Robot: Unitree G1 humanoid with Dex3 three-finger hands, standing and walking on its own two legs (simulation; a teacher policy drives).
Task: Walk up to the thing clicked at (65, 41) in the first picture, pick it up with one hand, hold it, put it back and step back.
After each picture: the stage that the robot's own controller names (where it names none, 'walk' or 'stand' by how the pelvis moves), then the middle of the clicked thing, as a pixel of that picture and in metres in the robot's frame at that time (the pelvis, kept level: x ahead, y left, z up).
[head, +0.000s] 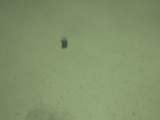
stand; (64, 42) +1.36 +0.28 -0.72
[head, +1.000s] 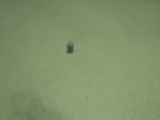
walk; (70, 47) +1.26 +0.15 -0.71
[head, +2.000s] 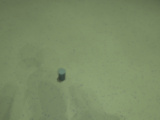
walk; (62, 74) +0.86 +0.17 -0.71
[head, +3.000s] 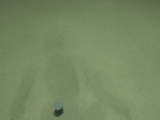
walk; (58, 108) +0.55 +0.22 -0.71
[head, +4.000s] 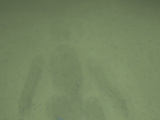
stand; out of the picture +0.42 +0.21 -0.71
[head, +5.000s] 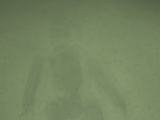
walk; out of the picture +0.40 +0.21 -0.72
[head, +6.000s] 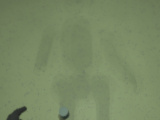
walk; (64, 113) +0.36 +0.18 -0.69
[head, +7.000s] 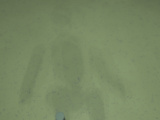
walk; (60, 118) +0.39 +0.19 -0.69
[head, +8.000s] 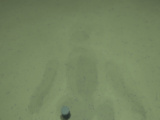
stand; (65, 113) +0.49 +0.21 -0.70
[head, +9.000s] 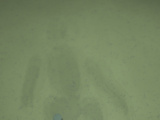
stand; out of the picture +0.44 +0.22 -0.72
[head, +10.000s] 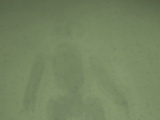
stand; out of the picture +0.41 +0.22 -0.73
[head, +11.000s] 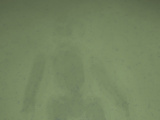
stand; out of the picture +0.41 +0.20 -0.73
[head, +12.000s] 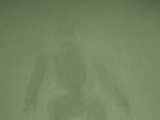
stand; out of the picture +0.41 +0.20 -0.73
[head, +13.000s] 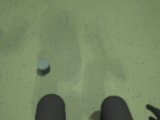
go down; (44, 66) +0.48 +0.21 -0.45
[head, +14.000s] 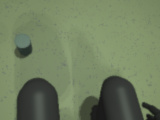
go down; (24, 45) +0.50 +0.24 -0.30
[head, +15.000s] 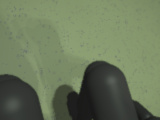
close in; out of the picture +0.48 +0.29 -0.23
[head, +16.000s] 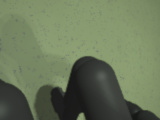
close; out of the picture +0.47 +0.31 -0.23
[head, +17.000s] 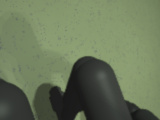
lift; out of the picture +0.45 +0.29 -0.24
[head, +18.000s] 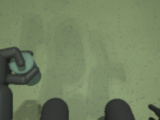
lift; (27, 70) +0.36 +0.21 -0.03
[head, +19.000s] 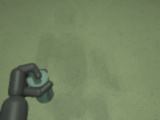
hold; (41, 87) +0.32 +0.17 -0.01
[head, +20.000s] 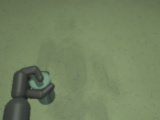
hold; (43, 89) +0.33 +0.17 -0.01
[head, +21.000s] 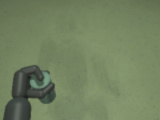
hold; (44, 88) +0.33 +0.17 -0.01
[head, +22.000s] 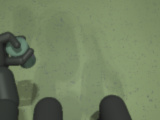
crouch; (22, 54) +0.43 +0.22 -0.09
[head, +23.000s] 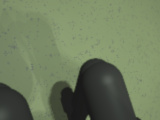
lower; out of the picture +0.46 +0.31 -0.23
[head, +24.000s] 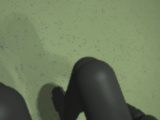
lower; out of the picture +0.44 +0.32 -0.24
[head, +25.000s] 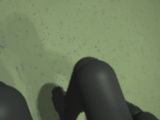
lower; out of the picture +0.44 +0.31 -0.24
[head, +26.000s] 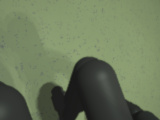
lower; out of the picture +0.45 +0.31 -0.24
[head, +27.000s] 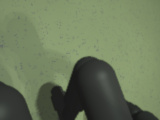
lower; out of the picture +0.45 +0.31 -0.24
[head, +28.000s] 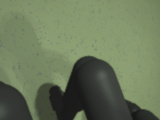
withdraw; out of the picture +0.44 +0.31 -0.24
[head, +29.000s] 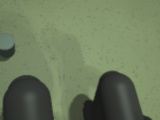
stand; (6, 46) +0.46 +0.27 -0.27
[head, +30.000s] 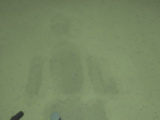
stand; (55, 119) +0.41 +0.19 -0.64
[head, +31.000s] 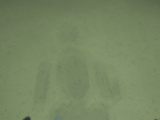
stand; out of the picture +0.42 +0.20 -0.66
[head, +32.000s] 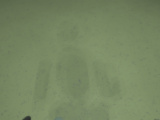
stand; out of the picture +0.41 +0.20 -0.66
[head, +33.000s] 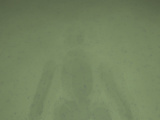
stand; out of the picture +0.43 +0.20 -0.72
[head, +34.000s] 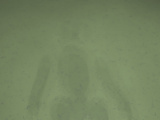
stand; out of the picture +0.41 +0.21 -0.73
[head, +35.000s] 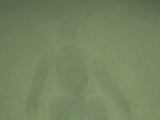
walk; out of the picture +0.40 +0.21 -0.73
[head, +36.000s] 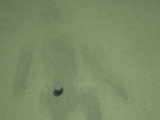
walk; (58, 88) +0.56 +0.21 -0.70
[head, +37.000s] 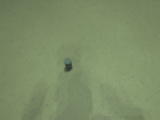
walk; (68, 64) +0.90 +0.25 -0.70
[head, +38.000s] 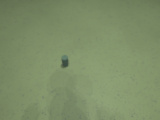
walk; (65, 61) +1.06 +0.22 -0.70
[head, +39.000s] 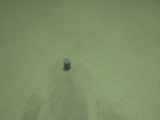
stand; (67, 64) +1.01 +0.21 -0.73
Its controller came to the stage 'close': yes
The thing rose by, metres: 0.69
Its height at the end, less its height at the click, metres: +0.00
